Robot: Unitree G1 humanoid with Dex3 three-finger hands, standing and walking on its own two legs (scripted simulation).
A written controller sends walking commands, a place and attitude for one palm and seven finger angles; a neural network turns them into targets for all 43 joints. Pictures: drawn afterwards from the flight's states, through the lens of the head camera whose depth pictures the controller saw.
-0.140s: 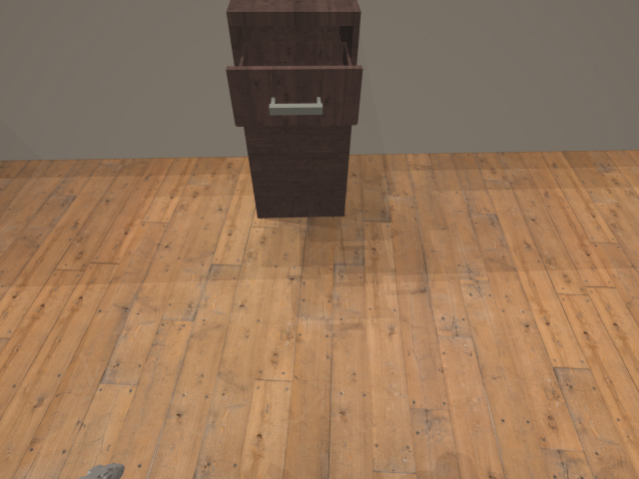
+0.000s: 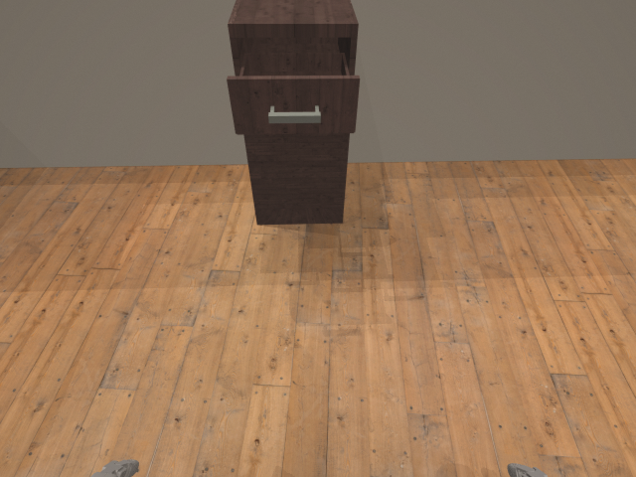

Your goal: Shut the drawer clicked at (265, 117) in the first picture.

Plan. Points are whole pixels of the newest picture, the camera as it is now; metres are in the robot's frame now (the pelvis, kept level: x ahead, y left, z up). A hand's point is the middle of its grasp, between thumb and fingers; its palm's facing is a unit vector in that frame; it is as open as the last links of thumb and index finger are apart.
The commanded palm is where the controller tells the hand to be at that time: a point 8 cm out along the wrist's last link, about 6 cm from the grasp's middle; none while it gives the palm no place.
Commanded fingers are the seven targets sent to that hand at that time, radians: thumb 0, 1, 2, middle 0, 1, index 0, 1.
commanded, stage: stand and wait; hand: left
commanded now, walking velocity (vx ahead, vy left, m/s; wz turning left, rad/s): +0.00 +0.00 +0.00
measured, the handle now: (294, 113) +0.99 +0.13 -0.04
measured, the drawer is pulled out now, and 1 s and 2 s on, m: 0.28 0.28 0.28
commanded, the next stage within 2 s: look at it before walking up in 0.68 s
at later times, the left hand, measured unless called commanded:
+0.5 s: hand out of the picture +0.05 +0.23 -0.15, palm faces -0.03 -0.94 -0.34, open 7.4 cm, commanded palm none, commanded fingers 0.00 0.90 0.90 -0.20 -0.30 -0.20 -0.30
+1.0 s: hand out of the picture +0.06 +0.22 -0.15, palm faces -0.03 -0.94 -0.33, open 7.4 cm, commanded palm none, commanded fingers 0.00 0.90 0.90 -0.20 -0.30 -0.20 -0.30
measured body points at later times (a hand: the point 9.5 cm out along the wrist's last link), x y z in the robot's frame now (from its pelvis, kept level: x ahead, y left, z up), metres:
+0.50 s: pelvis -0.01 -0.02 +0.00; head -0.01 -0.02 +0.45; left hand +0.05 +0.28 -0.13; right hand +0.05 -0.31 -0.13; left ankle -0.02 +0.11 -0.74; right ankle -0.01 -0.13 -0.74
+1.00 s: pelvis -0.02 -0.02 +0.01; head -0.02 -0.02 +0.46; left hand +0.06 +0.27 -0.13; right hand +0.05 -0.31 -0.13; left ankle -0.02 +0.11 -0.74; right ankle -0.01 -0.13 -0.74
